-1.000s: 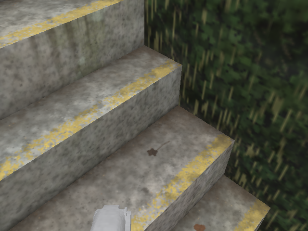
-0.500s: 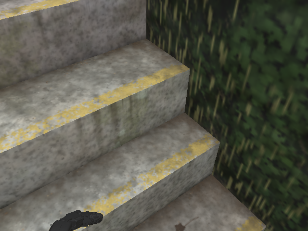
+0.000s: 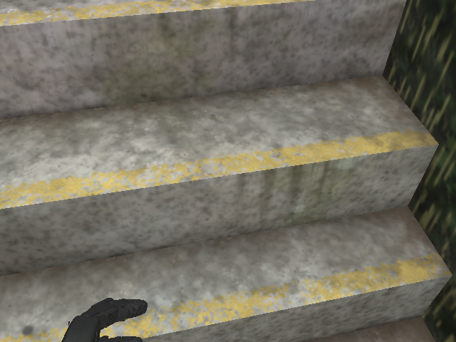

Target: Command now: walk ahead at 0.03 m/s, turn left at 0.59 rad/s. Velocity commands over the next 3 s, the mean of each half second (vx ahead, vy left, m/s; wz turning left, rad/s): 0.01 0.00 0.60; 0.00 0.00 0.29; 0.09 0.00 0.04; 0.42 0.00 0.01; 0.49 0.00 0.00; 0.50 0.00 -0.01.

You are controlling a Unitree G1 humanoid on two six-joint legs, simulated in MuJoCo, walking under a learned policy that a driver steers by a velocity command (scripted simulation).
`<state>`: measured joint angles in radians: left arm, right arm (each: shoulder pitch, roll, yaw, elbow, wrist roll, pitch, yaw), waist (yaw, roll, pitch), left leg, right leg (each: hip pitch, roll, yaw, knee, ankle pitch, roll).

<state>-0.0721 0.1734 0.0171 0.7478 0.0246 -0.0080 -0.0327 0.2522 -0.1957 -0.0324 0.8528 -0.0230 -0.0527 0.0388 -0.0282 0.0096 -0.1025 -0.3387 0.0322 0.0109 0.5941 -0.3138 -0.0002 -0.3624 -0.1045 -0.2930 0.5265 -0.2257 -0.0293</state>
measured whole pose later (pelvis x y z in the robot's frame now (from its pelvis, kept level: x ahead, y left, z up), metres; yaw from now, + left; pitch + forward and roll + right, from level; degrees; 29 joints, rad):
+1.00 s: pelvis -0.01 -0.02 +0.00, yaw +25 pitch +3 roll -1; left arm 0.16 0.15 -0.01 0.70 0.01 -0.09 -0.08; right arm 0.11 -0.20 -0.04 0.74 -0.02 -0.02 0.05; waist 0.00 0.06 -0.04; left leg -0.38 0.03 0.03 0.64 -0.32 0.02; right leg -0.30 -0.05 -0.18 0.59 -0.34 -0.01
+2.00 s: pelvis +0.12 +0.14 +0.08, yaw +25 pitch +4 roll +1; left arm 0.43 0.15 0.05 0.98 0.00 -0.13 -0.04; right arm 0.00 -0.10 0.02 0.66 -0.02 0.00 -0.03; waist 0.03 0.00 0.01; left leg -0.92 0.06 0.20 1.38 -0.53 0.12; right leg -0.39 -0.07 0.10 1.31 0.03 -0.07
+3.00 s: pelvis +0.42 +0.36 +0.43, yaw +24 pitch +3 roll +0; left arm 0.45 0.13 0.05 1.09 0.06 -0.16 0.03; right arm 0.09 -0.08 0.01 0.67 -0.02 0.00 -0.02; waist 0.03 0.00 -0.03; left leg -1.37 0.13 0.00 2.17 -0.22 0.13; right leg -0.19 -0.11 -0.16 0.45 -0.30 -0.01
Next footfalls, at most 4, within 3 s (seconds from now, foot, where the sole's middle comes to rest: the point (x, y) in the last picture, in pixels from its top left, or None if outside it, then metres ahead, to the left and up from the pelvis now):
0.36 right None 0.05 -0.11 -0.77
0.86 left None -0.02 0.11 -0.77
1.90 left None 0.22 0.27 -0.55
2.56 right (126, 298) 0.48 0.22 -0.35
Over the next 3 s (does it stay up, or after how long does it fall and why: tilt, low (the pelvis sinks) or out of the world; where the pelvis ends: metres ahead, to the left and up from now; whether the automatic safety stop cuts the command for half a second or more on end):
stays up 0.42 0.36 0.43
